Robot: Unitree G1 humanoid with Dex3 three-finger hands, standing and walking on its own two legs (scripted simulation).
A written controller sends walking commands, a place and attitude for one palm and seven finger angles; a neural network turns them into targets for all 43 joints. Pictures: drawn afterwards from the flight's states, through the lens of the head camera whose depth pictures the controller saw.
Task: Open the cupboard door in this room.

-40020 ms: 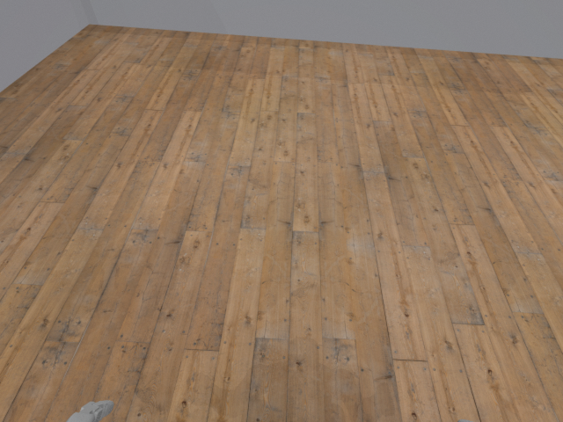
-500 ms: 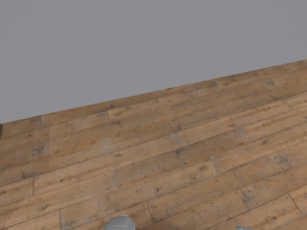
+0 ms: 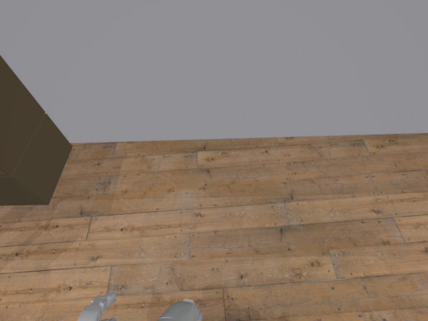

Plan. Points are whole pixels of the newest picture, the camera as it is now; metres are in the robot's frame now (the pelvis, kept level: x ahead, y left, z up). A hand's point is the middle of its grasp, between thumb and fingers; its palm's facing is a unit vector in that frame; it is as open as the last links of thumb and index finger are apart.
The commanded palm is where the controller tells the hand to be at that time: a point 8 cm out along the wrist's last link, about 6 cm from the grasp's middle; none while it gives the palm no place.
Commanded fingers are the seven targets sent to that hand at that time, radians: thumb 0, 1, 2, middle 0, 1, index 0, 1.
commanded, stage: turn to face it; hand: left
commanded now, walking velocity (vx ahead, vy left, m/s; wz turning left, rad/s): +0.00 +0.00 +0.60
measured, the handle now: out of the picture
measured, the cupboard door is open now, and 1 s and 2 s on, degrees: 53 53 53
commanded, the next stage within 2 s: take the last steps up to it in 1.58 s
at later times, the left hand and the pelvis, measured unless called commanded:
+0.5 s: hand out of the picture +0.02 +0.25 -0.17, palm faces +0.33 -0.91 -0.25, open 7.4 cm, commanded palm none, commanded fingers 0.00 0.90 0.90 -0.20 -0.30 -0.20 -0.30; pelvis +0.02 +0.01 +0.01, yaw +18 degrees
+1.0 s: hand out of the picture -0.01 +0.15 -0.15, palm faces +0.59 -0.77 -0.23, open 7.3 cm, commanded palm none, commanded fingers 0.00 0.90 0.90 -0.20 -0.30 -0.20 -0.30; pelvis +0.05 -0.04 +0.01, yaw +37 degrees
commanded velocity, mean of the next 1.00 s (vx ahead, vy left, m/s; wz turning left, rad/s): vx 0.00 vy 0.00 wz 0.60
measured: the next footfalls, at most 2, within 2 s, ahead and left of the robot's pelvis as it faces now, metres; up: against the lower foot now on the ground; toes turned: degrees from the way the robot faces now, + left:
left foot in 0.30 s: +0.06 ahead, +0.12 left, +0.00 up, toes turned +17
right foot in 0.72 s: +0.12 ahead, -0.13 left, +0.00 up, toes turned +24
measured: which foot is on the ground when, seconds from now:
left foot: up 0.00-0.28, down 0.30-0.72, up 0.74-1.00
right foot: down 0.00-0.30, up 0.32-0.70, down 0.72-1.00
